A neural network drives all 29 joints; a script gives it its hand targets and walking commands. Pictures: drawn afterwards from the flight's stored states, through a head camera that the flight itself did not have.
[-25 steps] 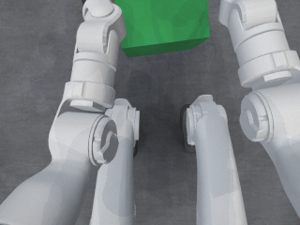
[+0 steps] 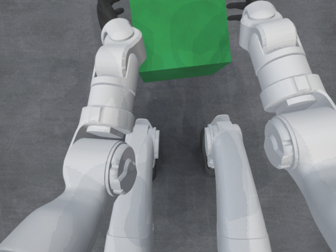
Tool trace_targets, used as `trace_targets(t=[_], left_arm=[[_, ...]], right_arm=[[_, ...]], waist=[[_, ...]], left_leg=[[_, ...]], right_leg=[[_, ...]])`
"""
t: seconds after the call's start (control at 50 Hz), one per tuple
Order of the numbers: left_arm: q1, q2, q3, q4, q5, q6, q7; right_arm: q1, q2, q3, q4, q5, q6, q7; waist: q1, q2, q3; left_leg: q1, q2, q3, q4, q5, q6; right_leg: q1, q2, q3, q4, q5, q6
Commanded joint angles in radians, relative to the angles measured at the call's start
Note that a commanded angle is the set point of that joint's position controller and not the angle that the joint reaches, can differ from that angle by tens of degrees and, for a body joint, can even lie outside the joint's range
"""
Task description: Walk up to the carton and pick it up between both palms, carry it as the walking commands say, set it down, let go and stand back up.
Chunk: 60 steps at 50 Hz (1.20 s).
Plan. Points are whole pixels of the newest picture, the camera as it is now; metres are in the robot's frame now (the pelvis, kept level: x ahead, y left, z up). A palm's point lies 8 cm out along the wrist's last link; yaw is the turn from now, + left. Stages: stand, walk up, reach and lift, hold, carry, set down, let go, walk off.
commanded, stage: reach and lift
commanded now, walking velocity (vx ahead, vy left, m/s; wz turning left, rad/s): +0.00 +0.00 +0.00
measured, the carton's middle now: (174, 14) +0.59 +0.01 -0.16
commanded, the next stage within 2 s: none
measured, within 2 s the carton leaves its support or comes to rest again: neither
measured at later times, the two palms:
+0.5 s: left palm (94, 19) +0.49 +0.12 +0.02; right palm out of the picture +0.52 -0.13 +0.01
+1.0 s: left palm (66, 7) +0.47 +0.12 +0.09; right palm out of the picture +0.50 -0.13 +0.08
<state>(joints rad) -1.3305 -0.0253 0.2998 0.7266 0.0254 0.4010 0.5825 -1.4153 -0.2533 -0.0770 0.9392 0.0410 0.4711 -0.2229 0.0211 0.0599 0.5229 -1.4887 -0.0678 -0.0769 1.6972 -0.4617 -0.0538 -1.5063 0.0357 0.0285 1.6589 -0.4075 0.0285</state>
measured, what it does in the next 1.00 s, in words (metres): rises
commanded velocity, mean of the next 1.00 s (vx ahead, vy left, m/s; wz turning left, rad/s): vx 0.00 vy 0.00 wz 0.00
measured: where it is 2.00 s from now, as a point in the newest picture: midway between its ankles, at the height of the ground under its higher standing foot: (179, 163)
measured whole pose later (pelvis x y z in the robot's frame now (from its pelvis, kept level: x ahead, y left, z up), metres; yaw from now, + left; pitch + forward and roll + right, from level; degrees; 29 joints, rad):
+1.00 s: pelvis +0.00 +0.00 +0.11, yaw +0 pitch +4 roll +0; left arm -1.15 -0.08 0.30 0.72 0.05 0.42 0.59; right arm -1.24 -0.18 -0.08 0.93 0.02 0.49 -0.25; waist 0.02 0.06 0.52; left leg -0.99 -0.05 -0.08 1.26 -0.34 -0.04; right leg -1.00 0.04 0.04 1.22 -0.29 0.02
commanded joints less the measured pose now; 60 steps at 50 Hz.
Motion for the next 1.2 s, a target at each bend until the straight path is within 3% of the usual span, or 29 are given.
trace_targets(t=[0.0, 0.74, 1.18], left_arm=[[-0.804, -1.132, -0.488, -0.190, -0.177, -0.006, -0.731], [-0.687, -1.180, -0.515, -0.175, -0.169, 0.011, -0.764], [-0.576, -1.218, -0.520, -0.171, -0.148, 0.022, -0.777]], right_arm=[[-0.739, 1.337, 0.236, -0.469, 0.125, -0.097, 0.413], [-0.615, 1.428, 0.225, -0.449, 0.107, -0.084, 0.433], [-0.523, 1.450, 0.234, -0.485, 0.093, -0.082, 0.451]], waist=[[-0.058, -0.096, -2.556], [-0.044, -0.088, -2.492], [-0.034, -0.091, -2.426]], left_leg=[[0.562, -0.090, 0.140, -0.245, 0.081, 0.048], [0.840, -0.071, 0.104, -0.548, 0.083, 0.049], [1.073, -0.062, 0.087, -0.754, 0.148, 0.053]], right_leg=[[0.817, 0.129, -0.046, -0.206, 0.075, -0.006], [1.098, 0.102, 0.000, -0.523, 0.032, -0.013], [1.272, 0.079, 0.005, -0.739, 0.079, -0.016]])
